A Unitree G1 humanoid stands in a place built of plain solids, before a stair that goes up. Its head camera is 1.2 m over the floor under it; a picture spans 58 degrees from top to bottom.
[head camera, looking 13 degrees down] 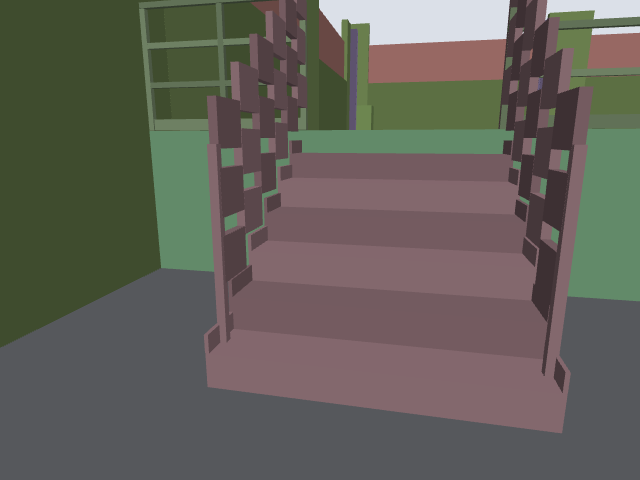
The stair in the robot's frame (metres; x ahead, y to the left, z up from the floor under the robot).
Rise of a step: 0.18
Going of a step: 0.30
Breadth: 1.62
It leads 13 degrees to the right of straight ahead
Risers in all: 7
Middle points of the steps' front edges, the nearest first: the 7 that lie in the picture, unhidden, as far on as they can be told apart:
1.76 -0.23 0.18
2.05 -0.29 0.37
2.35 -0.36 0.55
2.64 -0.42 0.73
2.93 -0.49 0.91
3.23 -0.55 1.10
3.52 -0.62 1.28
